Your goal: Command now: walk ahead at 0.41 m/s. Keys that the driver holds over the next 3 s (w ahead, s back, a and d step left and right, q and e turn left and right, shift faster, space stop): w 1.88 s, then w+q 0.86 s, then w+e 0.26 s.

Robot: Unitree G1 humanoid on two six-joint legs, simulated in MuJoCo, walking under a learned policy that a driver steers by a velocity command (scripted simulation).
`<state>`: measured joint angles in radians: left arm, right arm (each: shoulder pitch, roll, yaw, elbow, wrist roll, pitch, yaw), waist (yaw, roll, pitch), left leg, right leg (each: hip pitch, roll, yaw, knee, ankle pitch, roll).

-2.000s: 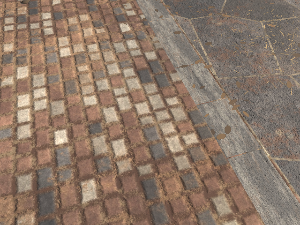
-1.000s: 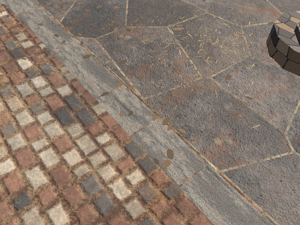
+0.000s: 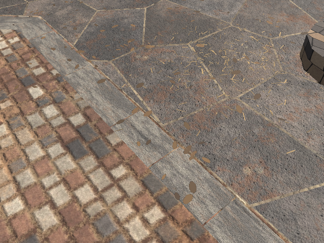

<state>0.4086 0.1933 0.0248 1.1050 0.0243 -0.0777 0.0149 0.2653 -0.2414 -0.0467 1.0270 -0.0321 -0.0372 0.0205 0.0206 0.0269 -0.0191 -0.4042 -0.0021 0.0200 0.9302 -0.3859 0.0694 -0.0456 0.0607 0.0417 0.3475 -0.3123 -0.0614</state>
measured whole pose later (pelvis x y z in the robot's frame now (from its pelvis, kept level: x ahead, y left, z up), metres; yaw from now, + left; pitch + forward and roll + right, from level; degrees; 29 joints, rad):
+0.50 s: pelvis +0.27 +0.05 +0.00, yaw +0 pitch -1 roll +1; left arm 0.20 0.22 0.04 0.98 0.04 -0.05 -0.02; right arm 0.36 -0.21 -0.04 1.03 -0.01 -0.09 0.01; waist -0.01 -0.03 0.04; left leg -0.11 -0.09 0.10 0.30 -0.19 0.11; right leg -0.56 -0.08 0.00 1.06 -0.22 -0.06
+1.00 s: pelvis +0.56 +0.00 +0.00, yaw +0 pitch -1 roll +0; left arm 0.29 0.21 0.06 1.02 0.01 -0.09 0.00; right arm 0.26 -0.22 -0.05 0.96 -0.03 -0.06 0.02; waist 0.00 0.03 0.05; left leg -0.50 0.07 -0.01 1.11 -0.28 0.06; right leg -0.17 0.07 -0.10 0.34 -0.16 -0.10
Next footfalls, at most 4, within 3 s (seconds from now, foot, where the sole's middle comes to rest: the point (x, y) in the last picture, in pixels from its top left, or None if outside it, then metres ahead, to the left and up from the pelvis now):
0.26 left None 0.30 0.10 -0.78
0.80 right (192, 225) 0.61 -0.06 -0.78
1.34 left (152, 166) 0.91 0.12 -0.78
1.90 right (185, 121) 1.22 -0.05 -0.78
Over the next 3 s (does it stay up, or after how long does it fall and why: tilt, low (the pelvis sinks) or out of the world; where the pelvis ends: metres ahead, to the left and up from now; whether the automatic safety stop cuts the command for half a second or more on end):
stays up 1.64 0.15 -0.02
